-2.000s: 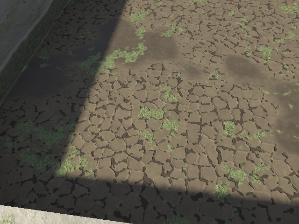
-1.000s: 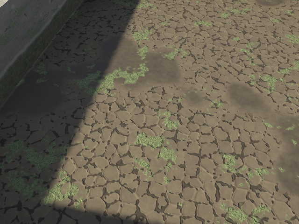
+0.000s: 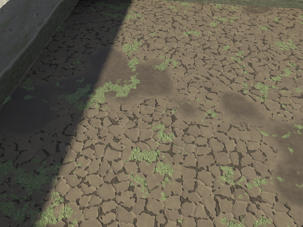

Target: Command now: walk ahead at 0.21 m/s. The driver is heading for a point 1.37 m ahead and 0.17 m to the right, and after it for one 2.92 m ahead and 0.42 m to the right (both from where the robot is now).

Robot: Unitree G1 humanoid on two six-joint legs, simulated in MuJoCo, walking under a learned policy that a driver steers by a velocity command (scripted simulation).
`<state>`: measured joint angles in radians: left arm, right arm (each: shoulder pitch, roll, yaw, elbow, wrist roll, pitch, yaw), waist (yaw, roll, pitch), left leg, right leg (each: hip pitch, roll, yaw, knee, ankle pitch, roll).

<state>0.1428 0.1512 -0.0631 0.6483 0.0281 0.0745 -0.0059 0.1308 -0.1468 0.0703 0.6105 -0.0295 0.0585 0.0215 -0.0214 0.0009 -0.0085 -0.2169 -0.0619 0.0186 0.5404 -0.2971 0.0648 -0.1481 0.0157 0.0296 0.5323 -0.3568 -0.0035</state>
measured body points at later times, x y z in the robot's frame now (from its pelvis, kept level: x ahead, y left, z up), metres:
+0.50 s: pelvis +0.01 +0.00 +0.02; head +0.01 +0.00 +0.47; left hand +0.15 +0.22 -0.10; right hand +0.14 -0.23 -0.10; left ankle +0.00 +0.08 -0.73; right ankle -0.04 -0.12 -0.73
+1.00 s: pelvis +0.01 -0.02 +0.02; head +0.01 -0.02 +0.47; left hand +0.11 +0.22 -0.11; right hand +0.12 -0.25 -0.10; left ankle +0.00 +0.08 -0.73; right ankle -0.04 -0.12 -0.73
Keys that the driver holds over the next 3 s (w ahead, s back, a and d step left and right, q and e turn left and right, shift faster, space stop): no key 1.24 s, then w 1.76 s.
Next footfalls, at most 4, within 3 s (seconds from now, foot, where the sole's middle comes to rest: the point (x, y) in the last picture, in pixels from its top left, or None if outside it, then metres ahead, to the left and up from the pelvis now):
none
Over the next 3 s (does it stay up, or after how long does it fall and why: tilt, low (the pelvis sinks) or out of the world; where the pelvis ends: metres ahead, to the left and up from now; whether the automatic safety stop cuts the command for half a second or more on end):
stays up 0.00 0.00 -0.01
